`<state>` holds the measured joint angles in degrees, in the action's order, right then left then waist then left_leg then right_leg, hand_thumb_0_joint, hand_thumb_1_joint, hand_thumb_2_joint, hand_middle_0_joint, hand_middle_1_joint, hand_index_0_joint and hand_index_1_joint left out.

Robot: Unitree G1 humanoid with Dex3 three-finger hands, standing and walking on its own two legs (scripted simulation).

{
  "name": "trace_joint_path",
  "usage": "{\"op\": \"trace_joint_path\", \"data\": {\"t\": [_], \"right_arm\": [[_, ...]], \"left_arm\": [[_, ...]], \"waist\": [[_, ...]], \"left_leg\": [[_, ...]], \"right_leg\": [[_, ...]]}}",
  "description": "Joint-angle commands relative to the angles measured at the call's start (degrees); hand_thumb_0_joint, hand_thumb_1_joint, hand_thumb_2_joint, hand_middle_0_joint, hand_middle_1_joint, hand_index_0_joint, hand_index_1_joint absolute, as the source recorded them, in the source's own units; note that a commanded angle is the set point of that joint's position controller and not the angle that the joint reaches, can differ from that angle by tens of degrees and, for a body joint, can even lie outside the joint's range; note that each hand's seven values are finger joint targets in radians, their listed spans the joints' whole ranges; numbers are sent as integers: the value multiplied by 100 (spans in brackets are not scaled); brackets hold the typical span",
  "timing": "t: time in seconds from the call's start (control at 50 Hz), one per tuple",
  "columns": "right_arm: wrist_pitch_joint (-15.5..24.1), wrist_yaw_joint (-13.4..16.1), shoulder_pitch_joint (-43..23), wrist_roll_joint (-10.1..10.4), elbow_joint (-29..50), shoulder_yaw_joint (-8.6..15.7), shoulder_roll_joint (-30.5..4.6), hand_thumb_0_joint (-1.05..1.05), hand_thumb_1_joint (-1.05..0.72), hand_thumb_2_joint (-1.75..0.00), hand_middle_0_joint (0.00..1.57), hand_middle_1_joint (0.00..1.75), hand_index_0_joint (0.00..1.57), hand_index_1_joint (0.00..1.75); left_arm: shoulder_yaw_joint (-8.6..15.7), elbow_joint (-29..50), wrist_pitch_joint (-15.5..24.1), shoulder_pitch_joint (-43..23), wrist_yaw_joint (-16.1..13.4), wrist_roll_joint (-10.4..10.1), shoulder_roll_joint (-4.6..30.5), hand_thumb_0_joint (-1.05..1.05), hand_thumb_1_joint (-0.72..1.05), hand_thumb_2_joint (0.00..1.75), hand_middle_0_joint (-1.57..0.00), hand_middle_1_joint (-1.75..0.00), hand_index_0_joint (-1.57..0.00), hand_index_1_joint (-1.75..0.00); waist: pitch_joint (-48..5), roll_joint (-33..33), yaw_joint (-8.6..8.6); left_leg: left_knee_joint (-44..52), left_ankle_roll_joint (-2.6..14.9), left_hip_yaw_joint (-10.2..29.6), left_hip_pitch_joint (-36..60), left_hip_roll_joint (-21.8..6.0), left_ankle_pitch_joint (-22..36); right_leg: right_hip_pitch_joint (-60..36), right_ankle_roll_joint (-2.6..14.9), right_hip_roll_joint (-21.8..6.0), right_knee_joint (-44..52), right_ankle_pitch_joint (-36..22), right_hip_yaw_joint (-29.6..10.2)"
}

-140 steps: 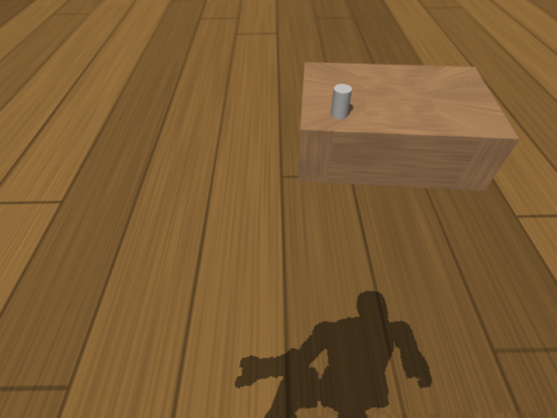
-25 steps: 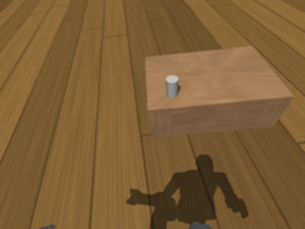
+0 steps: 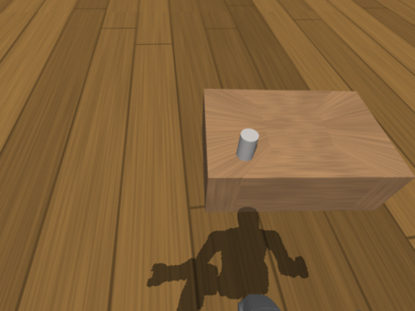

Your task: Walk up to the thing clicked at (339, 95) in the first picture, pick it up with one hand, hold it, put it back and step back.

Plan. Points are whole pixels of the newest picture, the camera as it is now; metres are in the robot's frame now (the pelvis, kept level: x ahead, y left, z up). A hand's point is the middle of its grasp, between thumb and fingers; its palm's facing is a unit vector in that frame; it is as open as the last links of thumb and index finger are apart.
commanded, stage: walk up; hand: right
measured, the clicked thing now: (247, 145) +0.82 -0.20 -0.37
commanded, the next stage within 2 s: none
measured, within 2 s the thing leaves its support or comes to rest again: neither
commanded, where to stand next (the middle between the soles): +0.37 +0.05 m, yaw -3 degrees
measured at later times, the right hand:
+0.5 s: hand (317, 268) +0.23 -0.25 -0.15, palm faces -0.07 +0.95 -0.31, open 7.4 cm
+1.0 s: hand (289, 240) +0.30 -0.20 -0.14, palm faces +0.02 +0.92 -0.39, open 7.4 cm
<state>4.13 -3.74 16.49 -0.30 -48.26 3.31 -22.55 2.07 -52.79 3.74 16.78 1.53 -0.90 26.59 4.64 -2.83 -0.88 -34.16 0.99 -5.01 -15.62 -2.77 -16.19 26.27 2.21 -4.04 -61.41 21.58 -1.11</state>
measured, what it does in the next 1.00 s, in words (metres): walks ahead: right foot, then left foot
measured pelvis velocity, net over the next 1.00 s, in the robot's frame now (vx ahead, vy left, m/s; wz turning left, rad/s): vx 0.27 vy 0.07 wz -0.04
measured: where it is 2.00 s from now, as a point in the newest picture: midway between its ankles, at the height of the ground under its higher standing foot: (187, 288)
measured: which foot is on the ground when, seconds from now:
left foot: down 0.00-0.24, up 0.26-0.62, down 0.64-1.00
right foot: up 0.00-0.20, down 0.22-0.66, up 0.68-1.00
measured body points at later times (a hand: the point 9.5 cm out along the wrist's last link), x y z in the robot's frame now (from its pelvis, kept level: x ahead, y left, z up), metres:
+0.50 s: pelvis +0.15 +0.01 +0.00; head +0.17 -0.01 +0.45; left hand +0.21 +0.34 -0.08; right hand +0.24 -0.30 -0.12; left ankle +0.23 +0.18 -0.69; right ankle +0.19 -0.11 -0.73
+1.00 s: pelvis +0.27 +0.07 -0.01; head +0.30 +0.08 +0.44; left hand +0.36 +0.39 -0.13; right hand +0.30 -0.25 -0.12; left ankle +0.29 +0.19 -0.73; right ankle +0.34 -0.06 -0.72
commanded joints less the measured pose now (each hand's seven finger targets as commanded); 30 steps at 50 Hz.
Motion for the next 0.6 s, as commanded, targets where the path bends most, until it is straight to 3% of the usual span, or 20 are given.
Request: {"op": "trace_joint_path", "data": {"t": [0.0, 0.04, 0.1, 0.14, 0.16, 0.18, 0.2, 0.22, 0.24, 0.26, 0.28, 0.32, 0.36, 0.42, 0.52, 0.56, 0.58], "right_arm": [[113, 153, 266, -23, 381, 436, -1577, 0, -90, -90, 20, 30, 20, 30], [106, 150, 354, -21, 430, 456, -1613, 0, -90, -90, 20, 30, 20, 30], [59, 137, 207, -21, 567, 443, -1597, 0, -90, -90, 20, 30, 20, 30], [-5, 136, 168, -20, 631, 423, -1515, 0, -90, -90, 20, 30, 20, 30], [-37, 139, 152, 6, 668, 399, -1473, 0, -90, -90, 20, 30, 20, 30], [-49, 139, 108, 31, 742, 340, -1348, 0, -90, -90, 20, 30, 20, 30], [-44, 130, 200, 35, 813, 247, -1075, 0, -90, -90, 20, 30, 20, 30], [-59, 115, 476, 23, 885, 116, -724, 0, -90, -90, 20, 30, 20, 30], [-157, 182, 255, -33, 763, 299, -1380, 0, -90, -90, 20, 30, 20, 30], [-194, 209, 230, -18, 642, 346, -1519, 0, -90, -90, 20, 30, 20, 30], [-187, 194, 205, 14, 542, 334, -1464, 0, -90, -90, 20, 30, 20, 30], [-200, 142, 410, 7, 350, 319, -1367, 0, -90, -90, 20, 30, 20, 30], [-241, 67, 556, -55, 212, 348, -1290, 0, -90, -90, 20, 30, 20, 30], [-257, -32, 235, -107, 298, 367, -1205, 0, -90, -90, 20, 30, 20, 30], [-172, -123, -171, -122, 366, 412, -1193, 0, -90, -90, 20, 30, 20, 30], [-119, -91, -73, -102, 261, 424, -1188, 0, -90, -90, 20, 30, 20, 30], [-91, -49, 234, -117, 146, 450, -1221, 0, -90, -90, 20, 30, 20, 30]], "left_arm": [[309, 435, 115, 154, 20, 30, 862, 0, 90, 90, -20, -30, -20, -30], [307, 529, 113, -40, 45, 68, 791, 0, 90, 90, -20, -30, -20, -30], [341, 591, 146, -137, 74, 86, 698, 0, 90, 90, -20, -30, -20, -30], [370, 561, 171, -124, 67, 100, 683, 0, 90, 90, -20, -30, -20, -30], [396, 483, 189, 125, 49, 104, 676, 0, 90, 90, -20, -30, -20, -30], [471, 376, 226, 556, -6, 117, 820, 0, 90, 90, -20, -30, -20, -30], [598, 301, 266, 1004, -72, 160, 1174, 0, 90, 90, -20, -30, -20, -30], [729, 412, 328, 1302, -141, 165, 1705, 0, 90, 90, -20, -30, -20, -30], [685, 456, 289, 1109, -145, 84, 1826, 0, 90, 90, -20, -30, -20, -30], [656, 587, 287, 738, -153, 45, 1691, 0, 90, 90, -20, -30, -20, -30], [615, 653, 298, 471, -164, 34, 1520, 0, 90, 90, -20, -30, -20, -30], [532, 681, 312, 317, -165, 51, 1261, 0, 90, 90, -20, -30, -20, -30], [515, 728, 344, 249, -136, 90, 1212, 0, 90, 90, -20, -30, -20, -30], [577, 789, 342, 285, -104, 144, 1318, 0, 90, 90, -20, -30, -20, -30], [590, 841, 285, 200, -42, 181, 1479, 0, 90, 90, -20, -30, -20, -30], [546, 867, 227, 22, -37, 180, 1471, 0, 90, 90, -20, -30, -20, -30], [501, 882, 193, -171, -40, 181, 1396, 0, 90, 90, -20, -30, -20, -30]], "waist": [[-140, 1455, -32], [-124, 1363, -73], [-219, 1250, -4], [-266, 1057, 21], [-358, 897, 176], [-589, 516, 436], [-793, -431, 696], [-1037, -1406, 671], [-892, -559, 653], [-598, -182, 502], [-287, -59, 436], [-127, -342, 223], [-166, -476, 136], [-134, -566, 234], [-131, -731, 235], [-115, -550, 107], [-199, -378, -151]], "left_leg": [[1571, 1194, 1129, 763, -1208, 1742], [1563, 1306, 1112, 853, -1316, 1925], [1312, 1169, 849, 588, -1199, 2003], [912, 1013, 632, 394, -982, 1662], [600, 905, 623, 143, -939, 1397], [-122, 772, 538, -198, -803, 1422], [-1455, 532, 164, -883, -335, 848], [-2860, 226, 142, -1950, 321, -1397], [-3363, 214, 738, -2198, 209, -1631], [-3558, 168, 999, -2295, -39, -1367], [-3495, 153, 1059, -2353, -168, -1007], [-2981, 77, 994, -1962, -280, -623], [-2635, -21, 820, -1610, -286, -368], [-1679, -120, 529, -1411, -332, -276], [-679, -114, 258, -831, -247, -48], [-256, -90, 104, -137, -126, 52], [-67, -29, 48, 412, -38, 167]], "right_leg": [[622, -128, -178, 908, -279, 152], [540, -117, -175, 1418, -488, 326], [-188, -45, -24, 2148, -943, 481], [-719, -3, 241, 2578, -1063, 698], [-1305, 7, 348, 2823, -1279, 712], [-2156, 92, 419, 3075, -1218, 619], [-2899, 282, -105, 3614, -531, -232], [-3499, 748, -1819, 4296, 64, -2935], [-2993, 1344, -2254, 4667, 954, -3957], [-2666, 1451, -2159, 4659, 999, -3527], [-2356, 1337, -1862, 4640, 619, -2813], [-1791, 990, -1378, 4618, -144, -1831], [-1406, 990, -1146, 4545, -607, -1173], [-1144, 1066, -1091, 4614, 88, -837], [-727, 948, -1034, 4524, 1066, -710], [-301, 876, -1022, 4238, 1092, -618], [-3, 743, -928, 3836, 961, -457]]}}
